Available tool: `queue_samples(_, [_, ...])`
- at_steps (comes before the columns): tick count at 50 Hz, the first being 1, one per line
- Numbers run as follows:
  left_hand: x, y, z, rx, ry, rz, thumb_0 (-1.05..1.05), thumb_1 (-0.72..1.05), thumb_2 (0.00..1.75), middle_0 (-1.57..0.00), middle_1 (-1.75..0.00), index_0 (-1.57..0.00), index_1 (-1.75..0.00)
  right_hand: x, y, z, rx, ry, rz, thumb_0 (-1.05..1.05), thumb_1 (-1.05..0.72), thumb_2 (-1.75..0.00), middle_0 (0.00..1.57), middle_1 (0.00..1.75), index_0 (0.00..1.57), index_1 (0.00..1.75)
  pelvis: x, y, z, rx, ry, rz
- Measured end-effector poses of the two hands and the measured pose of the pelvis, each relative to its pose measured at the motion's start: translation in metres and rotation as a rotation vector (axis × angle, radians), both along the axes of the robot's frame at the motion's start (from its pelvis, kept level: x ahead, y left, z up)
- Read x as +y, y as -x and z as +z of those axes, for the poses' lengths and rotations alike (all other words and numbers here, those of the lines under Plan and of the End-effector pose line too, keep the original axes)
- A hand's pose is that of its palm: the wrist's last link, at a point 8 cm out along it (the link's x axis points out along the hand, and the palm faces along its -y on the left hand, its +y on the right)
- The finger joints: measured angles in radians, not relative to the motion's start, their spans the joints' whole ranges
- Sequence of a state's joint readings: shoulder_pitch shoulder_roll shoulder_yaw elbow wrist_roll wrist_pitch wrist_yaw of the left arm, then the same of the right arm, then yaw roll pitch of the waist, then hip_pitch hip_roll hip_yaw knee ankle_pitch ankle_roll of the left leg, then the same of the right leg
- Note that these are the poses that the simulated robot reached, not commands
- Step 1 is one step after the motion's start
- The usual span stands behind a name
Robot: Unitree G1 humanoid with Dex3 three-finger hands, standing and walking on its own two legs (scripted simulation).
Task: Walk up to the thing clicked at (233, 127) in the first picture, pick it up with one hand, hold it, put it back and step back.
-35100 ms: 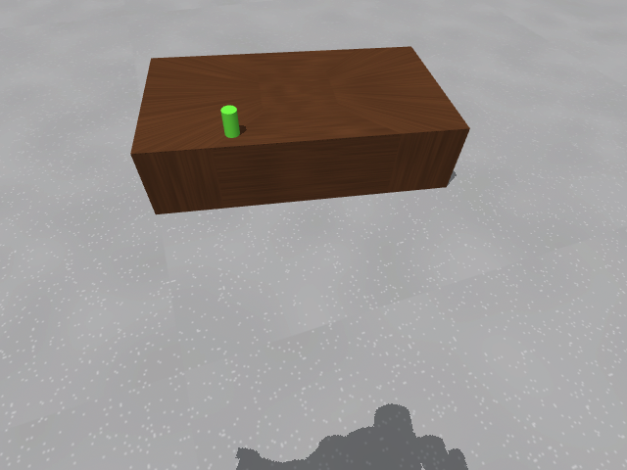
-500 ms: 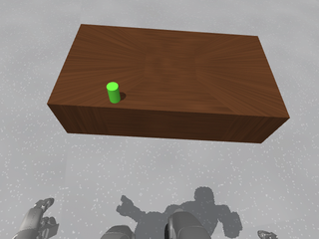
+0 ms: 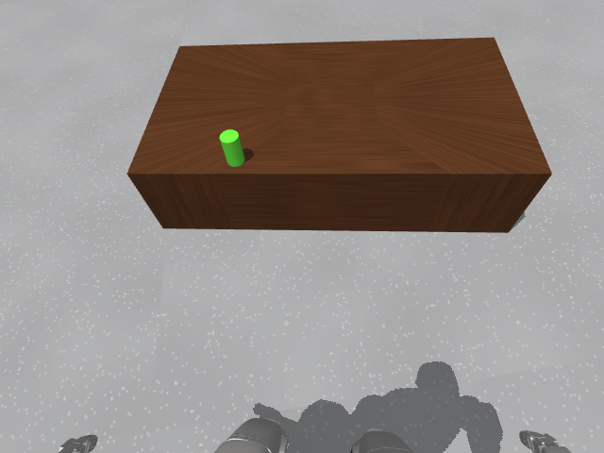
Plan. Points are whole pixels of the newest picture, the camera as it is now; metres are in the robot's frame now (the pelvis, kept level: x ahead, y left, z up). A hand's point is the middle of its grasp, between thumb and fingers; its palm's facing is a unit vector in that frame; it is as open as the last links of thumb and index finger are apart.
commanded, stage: step back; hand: left
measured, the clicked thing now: (232, 148) +0.98 +0.27 -0.38
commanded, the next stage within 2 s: stand in 1.26 s
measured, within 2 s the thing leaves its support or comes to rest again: neither
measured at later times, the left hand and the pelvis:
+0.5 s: hand out of the picture -0.05 +0.28 -0.14, palm faces +0.05 -0.92 -0.39, open 7.4 cm; pelvis -0.07 +0.01 +0.00, yaw +2 degrees
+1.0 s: hand out of the picture +0.07 +0.33 -0.15, palm faces -0.02 -0.92 -0.38, open 7.4 cm; pelvis -0.01 +0.06 +0.00, yaw +0 degrees
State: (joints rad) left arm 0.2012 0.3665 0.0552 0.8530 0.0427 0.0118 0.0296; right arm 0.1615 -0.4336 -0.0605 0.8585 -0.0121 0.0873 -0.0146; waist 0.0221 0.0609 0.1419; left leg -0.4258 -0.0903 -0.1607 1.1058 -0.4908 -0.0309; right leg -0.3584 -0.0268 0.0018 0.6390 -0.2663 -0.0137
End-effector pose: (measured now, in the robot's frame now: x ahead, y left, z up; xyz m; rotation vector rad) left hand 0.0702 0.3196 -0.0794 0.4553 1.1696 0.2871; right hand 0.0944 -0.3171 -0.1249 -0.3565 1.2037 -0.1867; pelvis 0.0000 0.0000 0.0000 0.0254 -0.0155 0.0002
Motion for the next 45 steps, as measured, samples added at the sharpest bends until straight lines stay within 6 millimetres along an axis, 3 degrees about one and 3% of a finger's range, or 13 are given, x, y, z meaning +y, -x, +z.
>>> queue_samples(6, [0.028,0.035,-0.010,-0.079,-0.007,0.041,0.01,0.90,0.90,-0.21,-0.30,-0.21,-0.30,0.019,0.047,-0.009,0.073,0.002,0.052,0.01,-0.90,-0.90,0.21,0.30,0.20,0.30,0.013,0.041,-0.012,-0.016,0.009,0.080])
queue_samples(13, [0.036,0.088,-0.019,-0.005,0.058,0.082,0.01,0.90,0.90,-0.20,-0.30,-0.21,-0.30,0.039,0.088,0.014,0.035,-0.014,0.024,0.01,-0.90,-0.89,0.21,0.30,0.20,0.30,0.023,0.061,0.001,-0.036,0.018,0.064])
queue_samples(18, [0.028,0.111,-0.023,0.038,0.084,0.086,0.01,0.91,0.90,-0.20,-0.30,-0.21,-0.30,0.034,0.087,0.017,-0.013,-0.017,0.020,0.01,-0.90,-0.89,0.21,0.30,0.20,0.31,0.016,0.066,0.001,-0.024,0.005,0.037])
queue_samples(21, [0.016,0.119,-0.025,0.045,0.085,0.084,0.01,0.91,0.90,-0.20,-0.30,-0.21,-0.30,0.026,0.079,0.011,-0.034,-0.016,0.015,0.01,-0.90,-0.89,0.21,0.30,0.20,0.31,0.013,0.068,-0.002,-0.039,0.043,0.028])
queue_samples(26, [0.005,0.129,-0.019,0.030,0.106,0.098,0.01,0.90,0.90,-0.20,-0.30,-0.21,-0.30,0.028,0.068,0.015,-0.033,-0.020,0.040,0.01,-0.90,-0.90,0.21,0.30,0.20,0.30,0.015,0.066,0.005,-0.038,0.027,0.029])
queue_samples(30, [0.012,0.127,-0.015,0.037,0.111,0.102,0.01,0.90,0.90,-0.21,-0.30,-0.21,-0.30,0.032,0.060,0.020,-0.025,-0.013,0.053,0.01,-0.90,-0.90,0.21,0.30,0.20,0.30,0.024,0.060,0.009,-0.030,0.026,0.035])
queue_samples(34, [0.030,0.113,-0.020,0.047,0.111,0.098,0.01,0.90,0.90,-0.21,-0.30,-0.21,-0.30,0.041,0.053,0.020,-0.003,0.008,0.052,0.01,-0.90,-0.90,0.21,0.30,0.20,0.30,0.037,0.048,0.006,-0.021,0.032,0.047])
queue_samples(38, [0.052,0.087,-0.034,0.045,0.117,0.083,0.01,0.90,0.90,-0.20,-0.30,-0.21,-0.30,0.059,0.047,0.018,-0.006,0.033,0.031,0.01,-0.90,-0.90,0.20,0.30,0.20,0.30,0.054,0.038,-0.002,-0.025,0.009,0.039])
queue_samples(45, [0.059,0.031,-0.037,0.023,0.131,0.030,0.01,0.91,0.90,-0.20,-0.30,-0.20,-0.30,0.083,0.032,0.024,-0.032,0.011,0.016,0.01,-0.90,-0.89,0.21,0.30,0.20,0.30,0.061,0.022,0.002,-0.001,0.029,0.012])
